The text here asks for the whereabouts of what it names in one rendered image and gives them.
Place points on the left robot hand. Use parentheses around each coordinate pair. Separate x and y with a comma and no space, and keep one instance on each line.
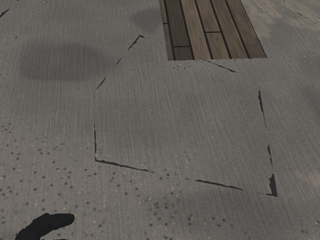
(44,224)

